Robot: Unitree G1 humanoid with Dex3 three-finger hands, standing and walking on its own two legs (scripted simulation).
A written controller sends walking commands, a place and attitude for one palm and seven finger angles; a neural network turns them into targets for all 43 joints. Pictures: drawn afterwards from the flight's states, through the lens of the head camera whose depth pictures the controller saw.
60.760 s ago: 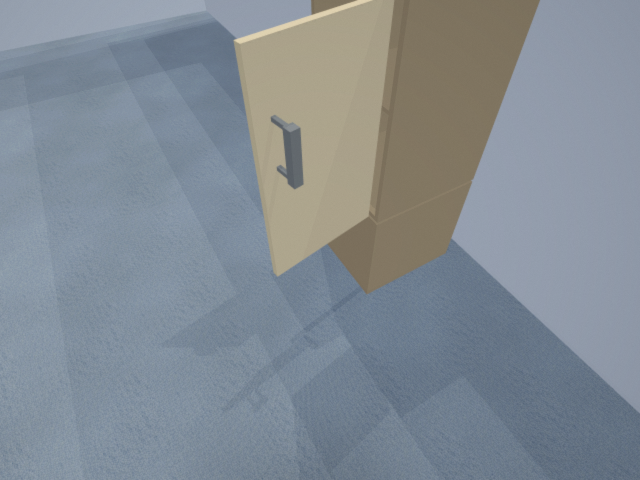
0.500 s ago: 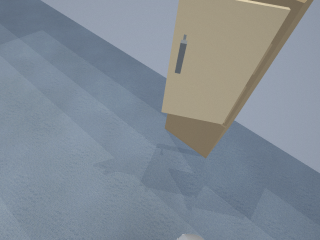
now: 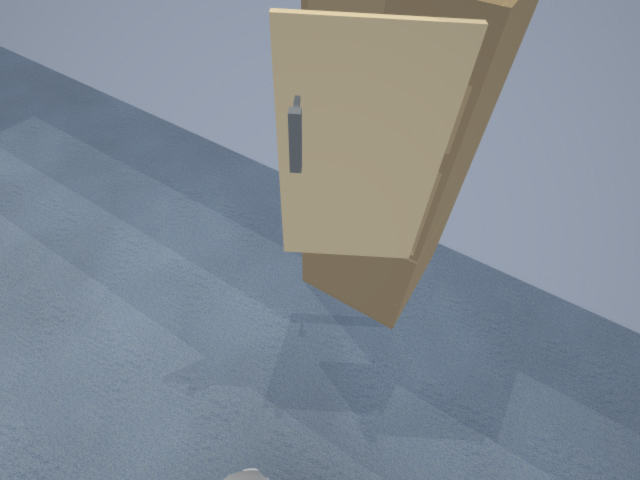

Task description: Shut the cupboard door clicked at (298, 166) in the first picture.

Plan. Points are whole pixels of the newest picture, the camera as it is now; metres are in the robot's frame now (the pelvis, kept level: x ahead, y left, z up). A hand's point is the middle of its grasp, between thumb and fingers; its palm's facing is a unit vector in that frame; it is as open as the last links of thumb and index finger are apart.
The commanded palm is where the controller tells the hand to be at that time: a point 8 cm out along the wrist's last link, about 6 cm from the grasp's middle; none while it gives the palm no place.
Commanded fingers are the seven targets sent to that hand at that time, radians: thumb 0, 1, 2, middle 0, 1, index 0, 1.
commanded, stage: take the last steps up to it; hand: left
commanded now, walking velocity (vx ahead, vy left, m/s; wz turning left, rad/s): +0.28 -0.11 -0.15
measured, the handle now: (296, 134) +0.69 +0.07 +0.05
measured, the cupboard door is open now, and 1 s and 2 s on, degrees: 29 29 29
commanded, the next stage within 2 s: come to a stop and stand still in 0.40 s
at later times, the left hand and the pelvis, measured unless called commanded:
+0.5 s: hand (247, 389) +0.29 +0.13 -0.17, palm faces -0.15 -0.97 -0.21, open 7.4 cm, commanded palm none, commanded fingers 0.00 0.90 0.90 -0.20 -0.30 -0.20 -0.30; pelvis +0.15 -0.05 -0.01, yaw -6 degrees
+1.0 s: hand (236, 404) +0.27 +0.14 -0.19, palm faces +0.00 -0.98 -0.22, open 7.4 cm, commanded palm none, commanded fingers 0.00 0.90 0.90 -0.20 -0.30 -0.20 -0.30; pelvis +0.21 -0.05 -0.01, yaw -4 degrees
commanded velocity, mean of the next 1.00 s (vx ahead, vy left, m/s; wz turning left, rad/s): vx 0.00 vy -0.01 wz -0.03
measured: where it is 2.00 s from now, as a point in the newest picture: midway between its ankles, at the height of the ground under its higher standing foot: outside the picture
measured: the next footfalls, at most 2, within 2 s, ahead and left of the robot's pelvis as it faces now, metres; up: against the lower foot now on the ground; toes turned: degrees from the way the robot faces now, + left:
left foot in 0.08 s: +0.12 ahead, +0.12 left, +0.00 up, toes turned +7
right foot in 0.50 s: +0.25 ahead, -0.19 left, +0.00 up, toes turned -11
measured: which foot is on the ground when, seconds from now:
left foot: up 0.00-0.06, down 0.08-0.50, up 0.52-0.88, down 0.90-1.00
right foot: down 0.00-0.08, up 0.10-0.48, down 0.50-0.92, up 0.94-1.00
